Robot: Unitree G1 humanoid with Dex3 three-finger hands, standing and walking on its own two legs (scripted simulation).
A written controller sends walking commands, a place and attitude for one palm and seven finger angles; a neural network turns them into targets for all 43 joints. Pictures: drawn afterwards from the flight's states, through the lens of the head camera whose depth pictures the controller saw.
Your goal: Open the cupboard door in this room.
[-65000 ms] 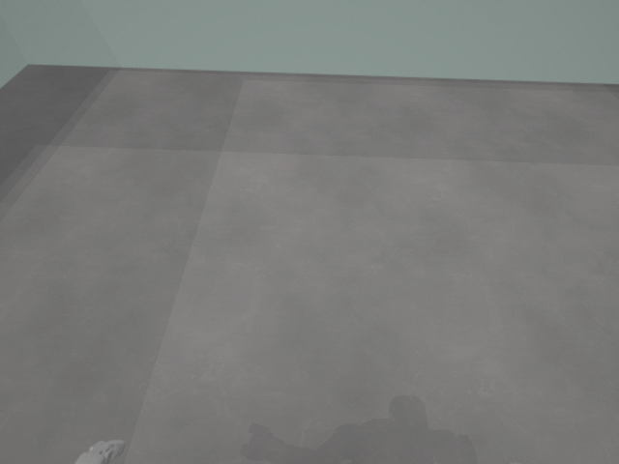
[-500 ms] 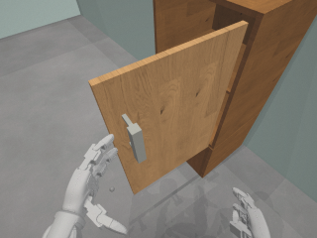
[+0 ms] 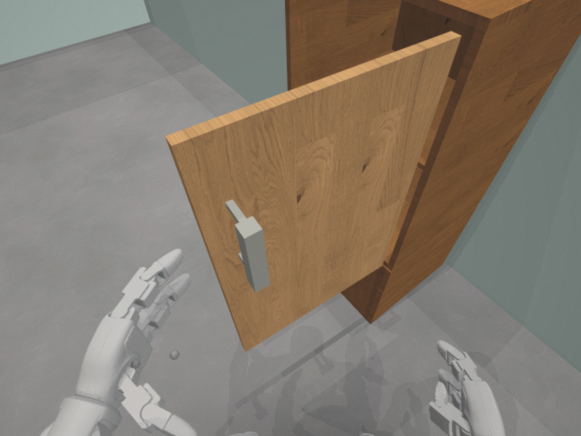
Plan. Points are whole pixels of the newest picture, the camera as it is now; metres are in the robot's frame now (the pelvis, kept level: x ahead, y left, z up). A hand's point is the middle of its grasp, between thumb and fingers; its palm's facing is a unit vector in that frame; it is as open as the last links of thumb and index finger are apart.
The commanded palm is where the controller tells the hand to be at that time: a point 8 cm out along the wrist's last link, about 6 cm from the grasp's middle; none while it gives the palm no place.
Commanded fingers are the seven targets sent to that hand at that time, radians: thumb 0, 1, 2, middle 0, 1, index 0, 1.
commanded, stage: draw the hand back to the body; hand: left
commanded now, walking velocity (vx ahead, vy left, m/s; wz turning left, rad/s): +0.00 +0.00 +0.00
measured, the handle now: (246, 246) +0.34 +0.09 +0.09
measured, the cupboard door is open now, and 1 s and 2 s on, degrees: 86 86 86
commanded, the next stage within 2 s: step back with the hand held close in 1.48 s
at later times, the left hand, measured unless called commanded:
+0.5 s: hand (96, 333) +0.20 +0.21 +0.13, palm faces +0.10 -0.96 -0.25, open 15.7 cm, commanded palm +0.16 +0.26 +0.16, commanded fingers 0.00 -0.12 0.47 -0.16 -0.30 -0.16 -0.30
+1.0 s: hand (31, 277) +0.23 +0.27 +0.19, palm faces +0.38 -0.82 -0.42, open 10.3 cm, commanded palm +0.17 +0.31 +0.21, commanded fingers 0.00 0.76 0.84 -0.19 -0.30 -0.19 -0.30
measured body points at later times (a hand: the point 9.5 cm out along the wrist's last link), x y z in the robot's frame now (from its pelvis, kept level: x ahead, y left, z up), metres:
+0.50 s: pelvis +0.01 +0.01 +0.03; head +0.01 +0.00 +0.48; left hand +0.18 +0.26 +0.15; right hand +0.20 -0.20 -0.03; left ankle -0.01 +0.11 -0.69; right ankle +0.02 -0.11 -0.69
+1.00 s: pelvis +0.03 +0.02 +0.05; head +0.03 +0.01 +0.50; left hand +0.20 +0.31 +0.21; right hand +0.22 -0.20 -0.03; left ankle -0.01 +0.12 -0.69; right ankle +0.02 -0.11 -0.69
